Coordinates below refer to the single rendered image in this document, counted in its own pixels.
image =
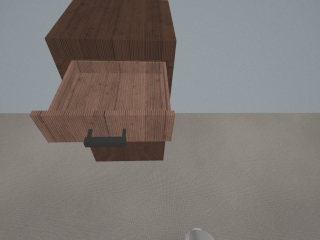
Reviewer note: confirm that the cabinet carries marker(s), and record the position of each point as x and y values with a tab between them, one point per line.
116	30

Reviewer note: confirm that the drawer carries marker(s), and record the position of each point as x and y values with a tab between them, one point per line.
107	97

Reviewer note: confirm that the robot right thigh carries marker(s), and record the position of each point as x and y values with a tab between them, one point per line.
198	235

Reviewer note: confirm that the handle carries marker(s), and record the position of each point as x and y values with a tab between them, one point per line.
111	141

